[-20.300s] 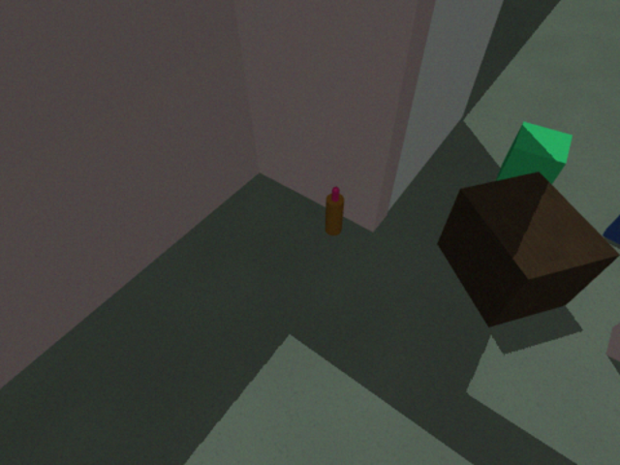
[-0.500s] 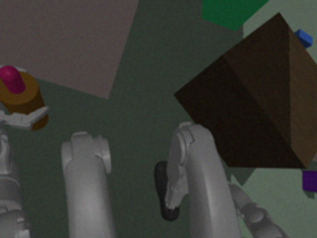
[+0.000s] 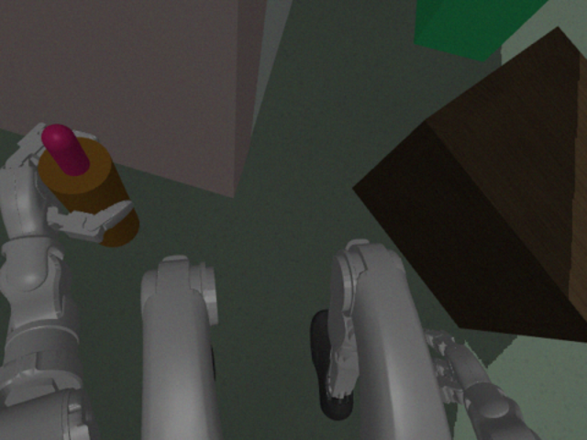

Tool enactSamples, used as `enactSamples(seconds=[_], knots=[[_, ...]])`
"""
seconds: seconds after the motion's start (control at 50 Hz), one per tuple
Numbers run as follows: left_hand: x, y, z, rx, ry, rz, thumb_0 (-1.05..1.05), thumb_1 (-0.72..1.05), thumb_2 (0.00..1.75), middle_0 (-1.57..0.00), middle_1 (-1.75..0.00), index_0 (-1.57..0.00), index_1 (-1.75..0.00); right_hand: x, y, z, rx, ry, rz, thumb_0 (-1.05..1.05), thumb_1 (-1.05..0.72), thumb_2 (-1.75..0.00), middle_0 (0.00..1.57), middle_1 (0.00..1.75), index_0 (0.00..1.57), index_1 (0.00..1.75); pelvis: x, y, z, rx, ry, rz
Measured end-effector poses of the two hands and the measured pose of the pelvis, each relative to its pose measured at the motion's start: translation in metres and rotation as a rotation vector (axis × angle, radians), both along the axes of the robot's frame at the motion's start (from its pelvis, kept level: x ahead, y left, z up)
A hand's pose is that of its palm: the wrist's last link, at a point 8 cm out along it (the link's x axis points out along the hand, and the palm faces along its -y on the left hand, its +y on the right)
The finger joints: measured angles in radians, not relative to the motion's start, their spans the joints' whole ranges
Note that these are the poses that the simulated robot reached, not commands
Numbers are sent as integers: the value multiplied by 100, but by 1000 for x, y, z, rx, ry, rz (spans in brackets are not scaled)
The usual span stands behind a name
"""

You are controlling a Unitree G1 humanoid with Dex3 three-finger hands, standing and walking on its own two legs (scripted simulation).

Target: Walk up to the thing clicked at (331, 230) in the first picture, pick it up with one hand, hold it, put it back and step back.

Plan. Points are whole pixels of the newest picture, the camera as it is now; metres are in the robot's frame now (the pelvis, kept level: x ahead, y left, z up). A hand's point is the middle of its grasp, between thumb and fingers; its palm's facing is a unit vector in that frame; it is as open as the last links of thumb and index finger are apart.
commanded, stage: settle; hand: left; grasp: from the side
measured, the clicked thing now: (92, 190) +0.41 +0.24 -0.07
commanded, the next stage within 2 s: lift in 0.76 s
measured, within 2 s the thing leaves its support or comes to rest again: neither
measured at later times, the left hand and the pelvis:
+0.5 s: hand (80, 173) +0.42 +0.24 -0.03, palm faces +0.14 -0.99 -0.08, open 10.2 cm; pelvis +0.00 +0.00 +0.02, yaw +2 degrees
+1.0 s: hand (74, 167) +0.42 +0.23 +0.00, palm faces +0.14 -0.99 -0.07, open 10.2 cm; pelvis +0.00 +0.00 +0.04, yaw +2 degrees
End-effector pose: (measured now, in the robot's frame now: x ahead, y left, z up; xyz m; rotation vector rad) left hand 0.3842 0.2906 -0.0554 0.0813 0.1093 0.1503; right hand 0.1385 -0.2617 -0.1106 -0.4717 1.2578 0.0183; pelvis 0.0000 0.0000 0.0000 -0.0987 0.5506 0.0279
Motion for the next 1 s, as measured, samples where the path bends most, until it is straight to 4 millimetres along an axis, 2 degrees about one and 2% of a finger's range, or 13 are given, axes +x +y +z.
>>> enactSamples(seconds=[0.26,1.0], knots=[[11,-6,23,-7,-4,-4,2,-38,99,-74,-107,-71,-105,-4,-9,10,-1,-19,-53,0,-91,-90,20,30,20,30,3,-2,13,19,24,-1],[5,-8,59,-23,12,-8,2,-38,99,-73,-108,-71,-106,-1,-2,35,24,-65,-69,0,-92,-90,20,30,20,30,3,-1,43,35,37,12]])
